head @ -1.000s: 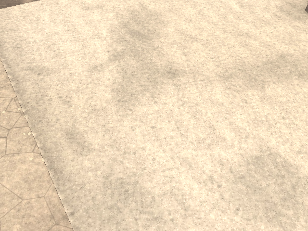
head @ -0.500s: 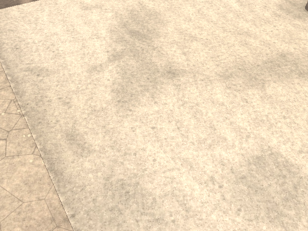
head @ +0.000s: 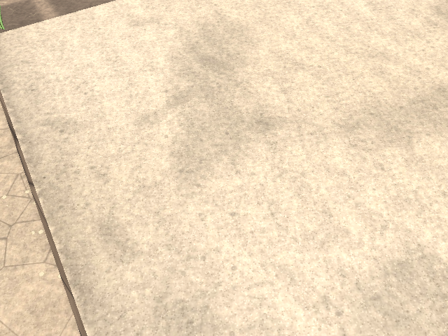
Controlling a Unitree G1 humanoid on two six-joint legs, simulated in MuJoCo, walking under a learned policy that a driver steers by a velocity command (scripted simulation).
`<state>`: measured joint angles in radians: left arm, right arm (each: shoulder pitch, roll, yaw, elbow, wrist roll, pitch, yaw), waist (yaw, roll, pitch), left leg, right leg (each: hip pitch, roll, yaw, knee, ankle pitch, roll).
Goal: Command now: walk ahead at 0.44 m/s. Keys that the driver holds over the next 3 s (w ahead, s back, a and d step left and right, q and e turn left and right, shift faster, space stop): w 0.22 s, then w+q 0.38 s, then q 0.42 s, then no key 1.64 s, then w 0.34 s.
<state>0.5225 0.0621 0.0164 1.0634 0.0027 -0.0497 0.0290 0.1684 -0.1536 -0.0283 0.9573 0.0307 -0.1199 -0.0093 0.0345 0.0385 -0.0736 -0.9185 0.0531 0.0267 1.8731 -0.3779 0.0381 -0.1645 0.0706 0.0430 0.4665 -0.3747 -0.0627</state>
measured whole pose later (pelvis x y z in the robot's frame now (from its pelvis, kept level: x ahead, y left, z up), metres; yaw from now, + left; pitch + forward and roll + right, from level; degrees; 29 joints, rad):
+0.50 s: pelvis +0.32 +0.03 +0.01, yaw +5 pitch +2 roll +1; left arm 0.16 0.22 0.07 0.80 0.02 -0.12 0.04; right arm 0.28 -0.23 -0.07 0.95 0.01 -0.10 0.02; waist -0.03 -0.02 0.03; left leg -0.23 -0.14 -0.06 0.34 -0.13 0.10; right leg -0.66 -0.11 0.09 1.08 -0.25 0.00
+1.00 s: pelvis +0.53 -0.01 +0.01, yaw +23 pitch +3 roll +0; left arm 0.16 0.24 0.06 0.75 0.02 -0.04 0.03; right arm 0.16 -0.31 -0.10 0.70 0.02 0.02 -0.02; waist 0.01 0.03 0.05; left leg -0.64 0.04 -0.03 1.05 -0.34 -0.07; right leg -0.31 -0.03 -0.10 0.39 -0.12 -0.03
